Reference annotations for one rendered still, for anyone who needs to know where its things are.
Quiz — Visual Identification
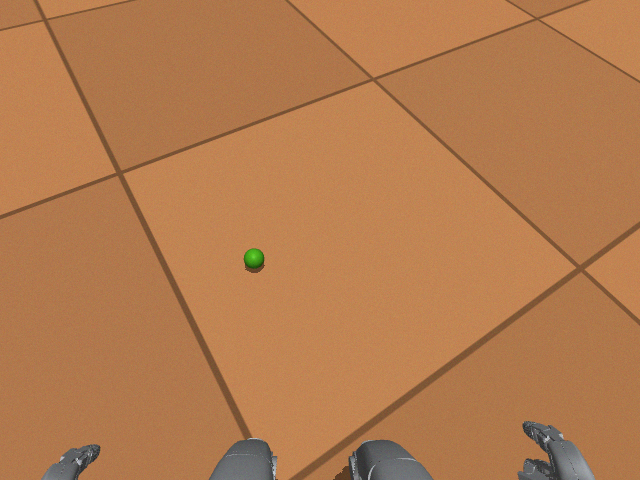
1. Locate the ball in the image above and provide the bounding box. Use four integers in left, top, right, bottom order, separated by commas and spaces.
244, 248, 264, 269

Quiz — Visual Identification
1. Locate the right robot hand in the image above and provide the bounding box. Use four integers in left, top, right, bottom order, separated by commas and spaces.
517, 421, 596, 480

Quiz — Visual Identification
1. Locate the left robot hand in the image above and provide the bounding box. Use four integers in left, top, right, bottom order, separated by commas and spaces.
41, 444, 100, 480

